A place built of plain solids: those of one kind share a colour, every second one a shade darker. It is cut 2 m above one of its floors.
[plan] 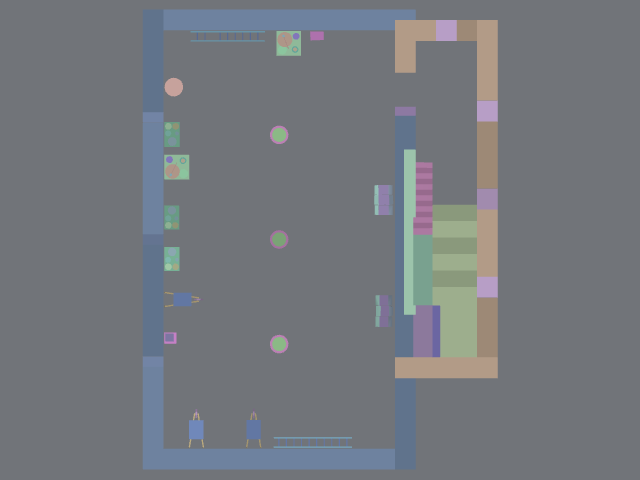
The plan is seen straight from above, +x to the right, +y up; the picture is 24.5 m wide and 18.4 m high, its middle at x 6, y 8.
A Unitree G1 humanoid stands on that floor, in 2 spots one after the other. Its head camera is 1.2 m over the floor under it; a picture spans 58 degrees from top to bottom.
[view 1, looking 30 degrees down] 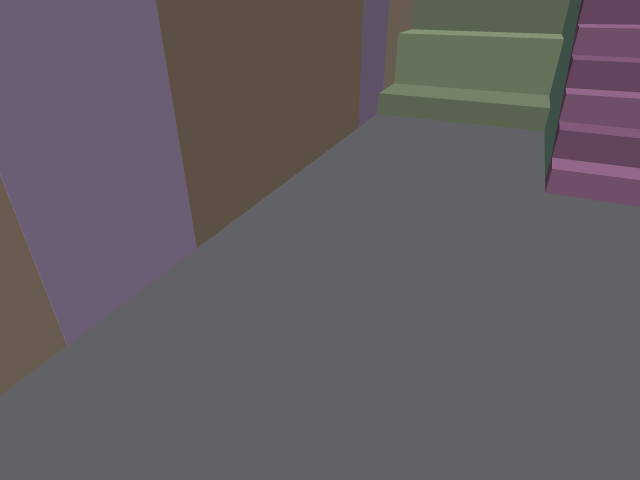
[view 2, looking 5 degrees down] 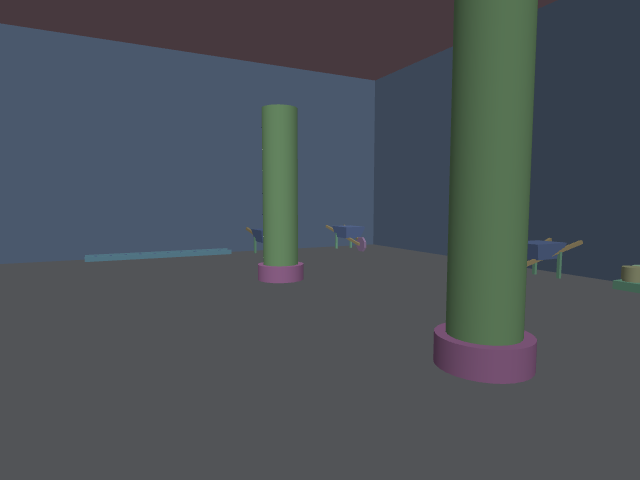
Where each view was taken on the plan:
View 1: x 10.61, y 14.09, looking -66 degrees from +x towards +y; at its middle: ground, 2.40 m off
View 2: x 6.93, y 10.26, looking -117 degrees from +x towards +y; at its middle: wall_undercroft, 11.56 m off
